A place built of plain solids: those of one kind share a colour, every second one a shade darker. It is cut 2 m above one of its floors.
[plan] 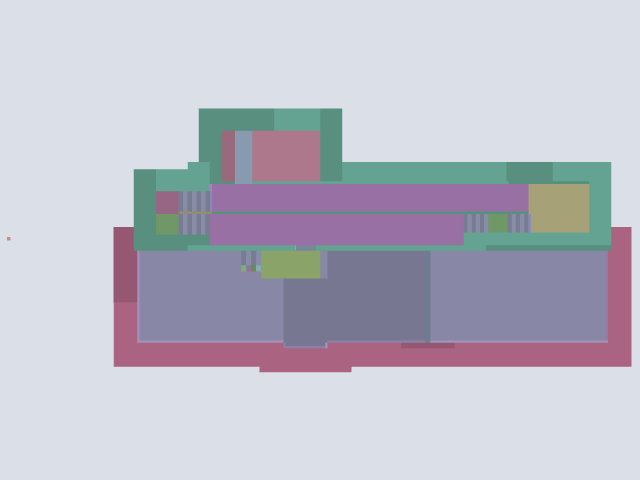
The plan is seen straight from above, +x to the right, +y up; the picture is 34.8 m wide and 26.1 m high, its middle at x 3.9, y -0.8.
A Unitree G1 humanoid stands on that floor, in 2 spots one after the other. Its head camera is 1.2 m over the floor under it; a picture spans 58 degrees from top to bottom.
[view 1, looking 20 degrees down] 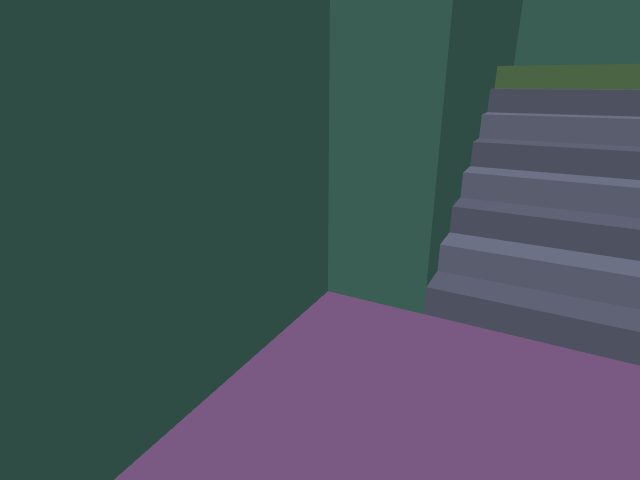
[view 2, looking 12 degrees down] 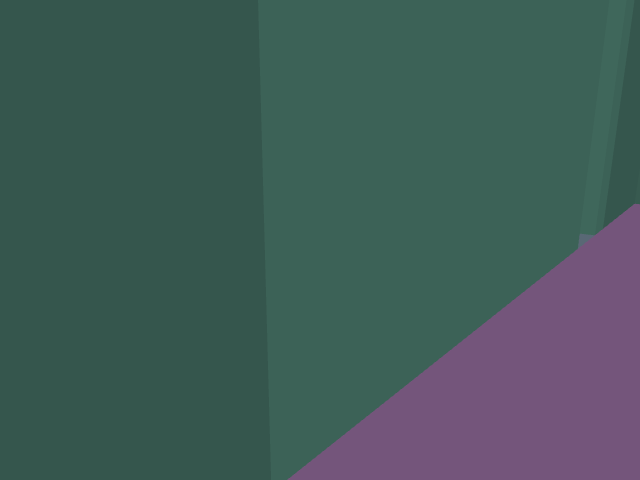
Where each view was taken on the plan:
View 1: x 0.04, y -0.01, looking -152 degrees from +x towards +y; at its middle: wall_brick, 2.44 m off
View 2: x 9.60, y -0.09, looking -139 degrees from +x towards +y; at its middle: wall_brick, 1.56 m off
